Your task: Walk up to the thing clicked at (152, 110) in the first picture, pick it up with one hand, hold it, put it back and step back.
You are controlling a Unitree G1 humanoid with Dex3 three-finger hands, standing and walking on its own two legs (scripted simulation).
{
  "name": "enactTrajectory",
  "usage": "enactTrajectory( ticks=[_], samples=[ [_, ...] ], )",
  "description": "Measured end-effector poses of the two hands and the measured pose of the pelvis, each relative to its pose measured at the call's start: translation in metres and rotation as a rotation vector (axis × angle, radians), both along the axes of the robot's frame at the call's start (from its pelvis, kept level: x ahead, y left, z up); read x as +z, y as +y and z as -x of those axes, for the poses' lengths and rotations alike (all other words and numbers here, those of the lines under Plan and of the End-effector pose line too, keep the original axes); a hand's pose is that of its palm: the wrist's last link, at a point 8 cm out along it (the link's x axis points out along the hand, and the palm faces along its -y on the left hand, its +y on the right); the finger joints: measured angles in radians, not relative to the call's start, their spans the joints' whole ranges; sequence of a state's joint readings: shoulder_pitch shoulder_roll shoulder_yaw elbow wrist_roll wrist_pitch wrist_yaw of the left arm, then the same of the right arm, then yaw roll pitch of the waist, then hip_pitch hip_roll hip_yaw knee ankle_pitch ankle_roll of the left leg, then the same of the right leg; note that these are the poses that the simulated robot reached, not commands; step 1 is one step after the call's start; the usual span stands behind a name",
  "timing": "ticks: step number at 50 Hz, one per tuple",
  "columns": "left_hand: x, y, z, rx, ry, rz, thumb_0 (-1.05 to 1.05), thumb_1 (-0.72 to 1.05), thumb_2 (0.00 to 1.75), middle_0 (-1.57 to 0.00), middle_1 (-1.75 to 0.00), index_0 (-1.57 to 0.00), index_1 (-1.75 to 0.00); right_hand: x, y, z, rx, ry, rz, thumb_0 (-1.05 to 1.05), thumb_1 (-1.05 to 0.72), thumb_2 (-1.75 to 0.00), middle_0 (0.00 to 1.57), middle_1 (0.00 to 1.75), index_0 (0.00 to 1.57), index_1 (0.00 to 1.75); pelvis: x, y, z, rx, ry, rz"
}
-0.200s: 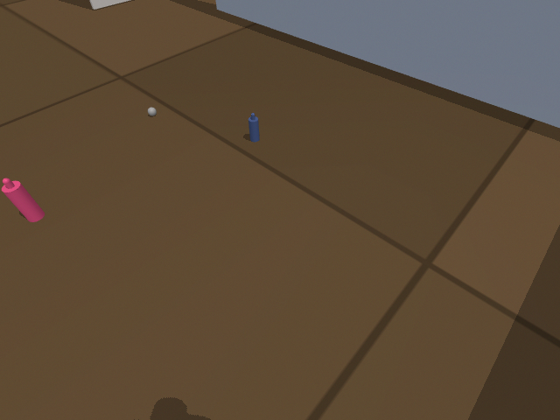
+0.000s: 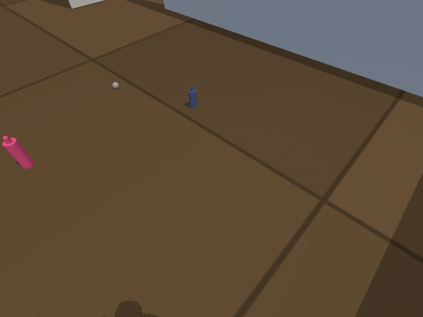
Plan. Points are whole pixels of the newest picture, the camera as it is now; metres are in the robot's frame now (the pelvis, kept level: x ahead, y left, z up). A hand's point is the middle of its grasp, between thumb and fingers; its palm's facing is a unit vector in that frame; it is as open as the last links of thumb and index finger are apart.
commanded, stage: stand
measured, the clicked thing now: (115, 85) +2.02 +0.98 -0.75
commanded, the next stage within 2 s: walk up in 0.92 s
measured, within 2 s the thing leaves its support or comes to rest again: neither
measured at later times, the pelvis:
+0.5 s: pelvis +0.01 +0.00 +0.00, yaw +0 degrees
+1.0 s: pelvis +0.00 -0.01 +0.00, yaw +5 degrees
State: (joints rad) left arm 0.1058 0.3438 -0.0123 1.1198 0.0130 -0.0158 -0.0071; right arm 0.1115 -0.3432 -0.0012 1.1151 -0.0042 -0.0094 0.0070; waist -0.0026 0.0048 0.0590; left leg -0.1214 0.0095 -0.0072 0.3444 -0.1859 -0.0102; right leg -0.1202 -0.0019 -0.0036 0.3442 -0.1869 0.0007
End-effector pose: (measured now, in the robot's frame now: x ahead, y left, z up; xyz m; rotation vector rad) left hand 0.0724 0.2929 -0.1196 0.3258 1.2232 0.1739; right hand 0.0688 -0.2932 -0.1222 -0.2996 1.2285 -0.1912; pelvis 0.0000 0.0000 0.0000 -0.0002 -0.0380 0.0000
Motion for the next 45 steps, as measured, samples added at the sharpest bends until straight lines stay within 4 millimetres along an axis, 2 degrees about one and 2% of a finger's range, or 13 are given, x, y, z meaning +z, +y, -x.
enactTrajectory(
  ticks=[27, 45],
  samples=[
    [0.001, 0.000, -0.003, 0.016, 0.006, -0.002, 0.01, 0.91, 0.90, -0.21, -0.30, -0.20, -0.30, 0.001, -0.002, -0.011, 0.011, 0.001, 0.003, 0.01, -0.91, -0.90, 0.21, 0.30, 0.20, 0.30, 0.001, -0.002, -0.007, 0.005, 0.004, 0.000],
    [0.002, 0.000, -0.005, 0.012, -0.003, -0.006, 0.01, 0.91, 0.90, -0.21, -0.30, -0.20, -0.30, 0.002, -0.003, -0.011, 0.008, -0.004, 0.004, 0.01, -0.91, -0.90, 0.21, 0.30, 0.20, 0.30, 0.001, -0.003, -0.008, 0.005, 0.002, 0.001]
  ],
)
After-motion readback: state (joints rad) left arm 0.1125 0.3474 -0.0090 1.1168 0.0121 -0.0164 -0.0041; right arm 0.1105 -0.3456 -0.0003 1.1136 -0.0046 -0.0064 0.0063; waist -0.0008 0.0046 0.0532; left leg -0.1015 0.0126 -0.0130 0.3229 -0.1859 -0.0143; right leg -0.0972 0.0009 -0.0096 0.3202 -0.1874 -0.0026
